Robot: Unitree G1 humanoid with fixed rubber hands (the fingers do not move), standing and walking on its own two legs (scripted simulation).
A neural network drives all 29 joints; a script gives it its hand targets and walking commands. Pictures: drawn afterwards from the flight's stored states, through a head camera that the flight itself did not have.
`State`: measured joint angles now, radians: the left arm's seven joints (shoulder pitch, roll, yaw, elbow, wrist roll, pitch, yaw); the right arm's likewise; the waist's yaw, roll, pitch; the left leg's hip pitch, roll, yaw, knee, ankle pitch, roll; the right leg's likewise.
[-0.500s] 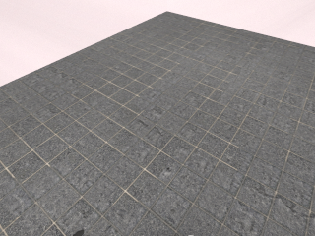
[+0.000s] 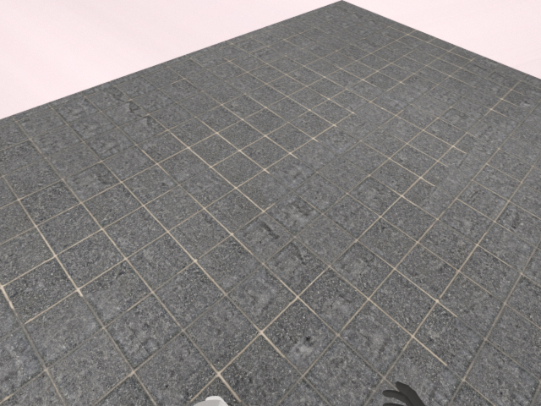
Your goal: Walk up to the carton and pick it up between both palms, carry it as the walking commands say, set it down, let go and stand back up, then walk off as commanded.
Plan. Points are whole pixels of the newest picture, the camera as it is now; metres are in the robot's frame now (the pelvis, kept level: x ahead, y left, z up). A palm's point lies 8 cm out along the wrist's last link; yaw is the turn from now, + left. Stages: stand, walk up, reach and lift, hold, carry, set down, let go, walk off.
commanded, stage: stand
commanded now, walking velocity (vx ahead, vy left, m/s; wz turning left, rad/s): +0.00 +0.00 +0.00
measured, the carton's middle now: out of the picture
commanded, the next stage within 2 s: none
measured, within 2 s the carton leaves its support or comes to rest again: neither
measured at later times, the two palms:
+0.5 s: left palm out of the picture +0.09 +0.21 -0.12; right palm out of the picture +0.03 -0.20 -0.13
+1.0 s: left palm out of the picture +0.06 +0.17 -0.13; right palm out of the picture +0.06 -0.20 -0.13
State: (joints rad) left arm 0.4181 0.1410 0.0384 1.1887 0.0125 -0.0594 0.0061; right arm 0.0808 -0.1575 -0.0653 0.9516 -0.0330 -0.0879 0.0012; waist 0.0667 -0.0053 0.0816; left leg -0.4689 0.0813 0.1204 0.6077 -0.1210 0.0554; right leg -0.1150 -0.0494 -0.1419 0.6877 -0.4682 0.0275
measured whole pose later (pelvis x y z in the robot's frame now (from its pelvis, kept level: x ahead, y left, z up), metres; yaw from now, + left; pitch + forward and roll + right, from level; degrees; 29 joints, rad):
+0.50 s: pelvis +0.07 +0.00 +0.03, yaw -1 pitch -2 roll +0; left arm 0.26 0.12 0.01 1.14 0.01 -0.01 0.04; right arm 0.34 -0.10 -0.03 1.15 -0.02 0.00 -0.02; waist -0.03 0.02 0.01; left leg -0.20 0.02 0.16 0.38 -0.14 0.03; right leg -0.15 -0.03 -0.11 0.40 -0.22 -0.01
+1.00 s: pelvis +0.10 -0.01 +0.03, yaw +0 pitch -2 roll +0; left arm 0.33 0.06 -0.02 1.22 0.01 -0.02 0.04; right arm 0.32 -0.07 -0.01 1.20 -0.01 -0.01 -0.04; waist -0.01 0.00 0.02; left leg -0.17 0.04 0.15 0.38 -0.18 0.02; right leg -0.10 -0.01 -0.12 0.38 -0.25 -0.02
